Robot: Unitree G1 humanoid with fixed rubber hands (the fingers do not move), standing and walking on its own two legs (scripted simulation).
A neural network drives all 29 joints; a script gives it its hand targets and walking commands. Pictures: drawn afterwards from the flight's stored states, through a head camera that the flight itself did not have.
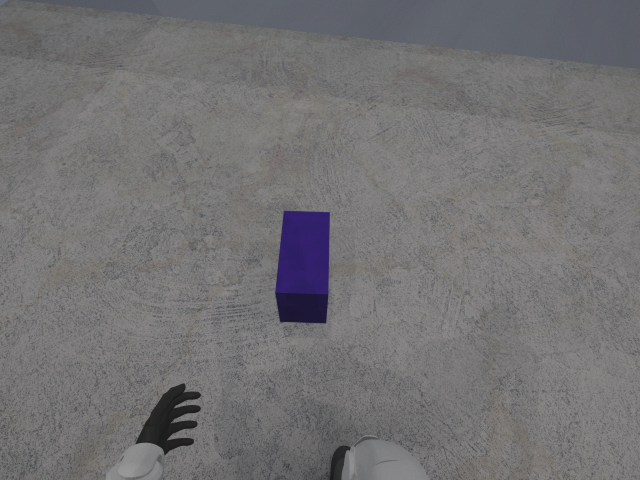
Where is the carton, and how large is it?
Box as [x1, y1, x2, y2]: [275, 211, 329, 322]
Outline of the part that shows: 284,211 275,290 280,321 325,322 328,283 329,212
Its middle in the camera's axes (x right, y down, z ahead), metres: -0.05 +0.10 +1.28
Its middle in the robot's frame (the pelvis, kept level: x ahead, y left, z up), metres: +0.75 -0.02 -0.64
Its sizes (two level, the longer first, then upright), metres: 0.300 0.152 0.213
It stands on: the floor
